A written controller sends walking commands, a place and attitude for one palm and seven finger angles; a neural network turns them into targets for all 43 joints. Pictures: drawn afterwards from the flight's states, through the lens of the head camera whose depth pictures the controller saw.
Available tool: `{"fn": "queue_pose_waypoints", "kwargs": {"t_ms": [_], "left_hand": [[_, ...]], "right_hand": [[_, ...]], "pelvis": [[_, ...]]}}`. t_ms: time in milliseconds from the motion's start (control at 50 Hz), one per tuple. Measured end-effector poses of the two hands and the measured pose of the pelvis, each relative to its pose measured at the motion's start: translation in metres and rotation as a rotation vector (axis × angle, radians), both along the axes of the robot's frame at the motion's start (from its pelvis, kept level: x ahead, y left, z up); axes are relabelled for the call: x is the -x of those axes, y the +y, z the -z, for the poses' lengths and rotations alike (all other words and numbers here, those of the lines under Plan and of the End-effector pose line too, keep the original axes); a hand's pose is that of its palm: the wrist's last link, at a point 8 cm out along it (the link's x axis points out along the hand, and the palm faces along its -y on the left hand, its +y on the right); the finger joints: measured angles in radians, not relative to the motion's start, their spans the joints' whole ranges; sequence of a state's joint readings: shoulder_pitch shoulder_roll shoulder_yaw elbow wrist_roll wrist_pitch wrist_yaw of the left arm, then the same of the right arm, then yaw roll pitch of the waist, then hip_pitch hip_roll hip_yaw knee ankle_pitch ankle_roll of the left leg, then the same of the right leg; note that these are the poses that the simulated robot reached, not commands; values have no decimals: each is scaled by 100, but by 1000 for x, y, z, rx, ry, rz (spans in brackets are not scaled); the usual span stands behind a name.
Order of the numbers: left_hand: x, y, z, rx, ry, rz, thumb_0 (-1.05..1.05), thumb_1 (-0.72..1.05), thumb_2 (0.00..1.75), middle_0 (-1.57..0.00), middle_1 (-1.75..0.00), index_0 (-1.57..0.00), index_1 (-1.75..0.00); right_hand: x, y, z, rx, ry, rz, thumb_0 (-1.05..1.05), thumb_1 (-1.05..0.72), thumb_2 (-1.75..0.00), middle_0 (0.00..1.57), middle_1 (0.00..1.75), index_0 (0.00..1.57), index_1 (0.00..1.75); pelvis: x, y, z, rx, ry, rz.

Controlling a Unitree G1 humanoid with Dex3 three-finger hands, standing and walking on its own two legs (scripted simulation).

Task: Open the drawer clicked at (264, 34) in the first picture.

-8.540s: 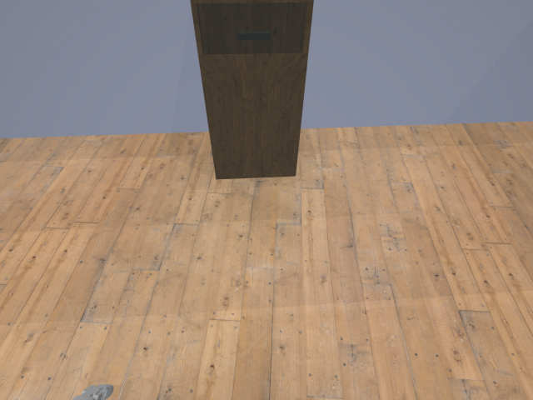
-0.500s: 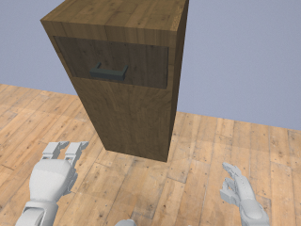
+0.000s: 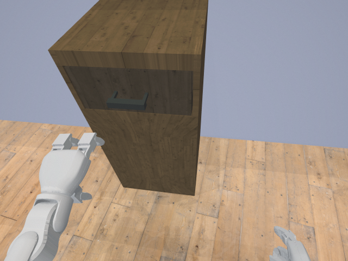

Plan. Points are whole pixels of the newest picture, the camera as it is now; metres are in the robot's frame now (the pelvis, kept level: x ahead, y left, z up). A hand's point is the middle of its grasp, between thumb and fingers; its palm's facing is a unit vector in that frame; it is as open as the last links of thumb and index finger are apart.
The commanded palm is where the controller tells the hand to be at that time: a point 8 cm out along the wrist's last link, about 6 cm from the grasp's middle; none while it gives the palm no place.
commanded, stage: raise the hand with hooked fingers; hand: left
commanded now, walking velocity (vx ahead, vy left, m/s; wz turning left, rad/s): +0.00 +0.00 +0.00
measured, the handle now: (128, 99) +0.56 +0.23 +0.03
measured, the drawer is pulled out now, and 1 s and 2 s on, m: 0.00 0.00 0.00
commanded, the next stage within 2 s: move the hooked fingers above the handle in 0.80 s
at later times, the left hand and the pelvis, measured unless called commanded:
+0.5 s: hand (71, 130) +0.32 +0.26 +0.15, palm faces +0.06 -0.04 -1.00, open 13.9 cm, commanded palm +0.29 +0.25 +0.20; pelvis +0.01 +0.01 +0.02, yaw +1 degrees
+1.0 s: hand (83, 140) +0.31 +0.23 +0.13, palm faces +0.02 -0.05 -1.00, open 13.9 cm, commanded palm +0.30 +0.23 +0.19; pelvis +0.00 -0.01 +0.02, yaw +1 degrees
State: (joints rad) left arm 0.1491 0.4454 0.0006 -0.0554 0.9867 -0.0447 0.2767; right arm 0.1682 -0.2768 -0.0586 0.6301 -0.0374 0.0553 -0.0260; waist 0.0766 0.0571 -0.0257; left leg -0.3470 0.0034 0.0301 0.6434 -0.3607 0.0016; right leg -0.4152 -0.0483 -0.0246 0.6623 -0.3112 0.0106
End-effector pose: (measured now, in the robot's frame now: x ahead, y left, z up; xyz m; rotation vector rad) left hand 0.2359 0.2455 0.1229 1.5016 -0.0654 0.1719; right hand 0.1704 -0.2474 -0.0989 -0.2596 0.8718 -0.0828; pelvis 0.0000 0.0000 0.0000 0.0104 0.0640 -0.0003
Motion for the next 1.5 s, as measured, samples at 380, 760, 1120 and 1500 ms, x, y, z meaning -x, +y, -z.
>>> {"fn": "queue_pose_waypoints", "kwargs": {"t_ms": [380,760,1120,1500], "left_hand": [[-53,10,-66,-24,91,13,0,-48,30,-32,-119,-32,-119],[-50,-18,-66,-13,90,145,0,-49,30,-33,-120,-32,-120],[-68,-25,-48,-24,188,111,0,-50,30,-32,-120,-32,-120],[-127,-27,-35,-32,206,167,0,-49,30,-32,-120,-32,-120]], "right_hand": [[-48,65,-28,-119,-72,-115,1,-90,-90,20,30,20,30],[-6,10,-10,-61,56,-30,2,-91,-90,20,30,20,30],[-17,18,-18,-83,-20,-34,1,-91,-90,20,30,20,30],[48,-5,4,-34,167,110,1,-91,-90,20,30,20,30]], "pelvis": [[-10,8,-17,7,-66,-9],[-8,-4,-20,3,-45,-5],[5,-12,-19,-1,-51,-14],[-4,1,-16,1,18,5]]}}
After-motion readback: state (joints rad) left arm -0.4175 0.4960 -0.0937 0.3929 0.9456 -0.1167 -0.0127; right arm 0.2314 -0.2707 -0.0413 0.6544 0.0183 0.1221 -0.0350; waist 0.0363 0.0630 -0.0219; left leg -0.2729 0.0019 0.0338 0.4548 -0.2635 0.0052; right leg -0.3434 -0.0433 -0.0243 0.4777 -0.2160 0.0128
